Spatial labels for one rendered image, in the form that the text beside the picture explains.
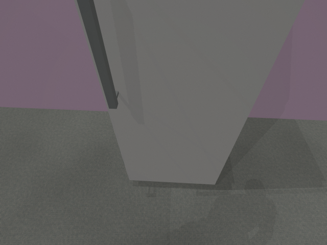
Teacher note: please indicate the handle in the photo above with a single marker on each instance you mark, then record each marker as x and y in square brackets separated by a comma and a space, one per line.
[91, 23]

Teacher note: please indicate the fridge door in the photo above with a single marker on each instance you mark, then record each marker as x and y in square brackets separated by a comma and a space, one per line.
[188, 73]

